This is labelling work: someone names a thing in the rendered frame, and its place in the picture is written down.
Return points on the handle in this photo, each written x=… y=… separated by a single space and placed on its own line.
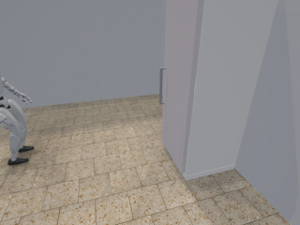
x=160 y=85

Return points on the left robot forearm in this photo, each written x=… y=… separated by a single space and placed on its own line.
x=11 y=88

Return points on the robot right hand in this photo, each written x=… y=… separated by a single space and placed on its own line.
x=4 y=118

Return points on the robot left thigh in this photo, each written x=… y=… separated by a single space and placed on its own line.
x=18 y=113

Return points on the robot left foot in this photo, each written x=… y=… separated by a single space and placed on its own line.
x=26 y=148

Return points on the fridge door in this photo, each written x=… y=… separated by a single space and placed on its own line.
x=183 y=26

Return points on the robot left hand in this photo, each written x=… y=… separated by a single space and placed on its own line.
x=21 y=96

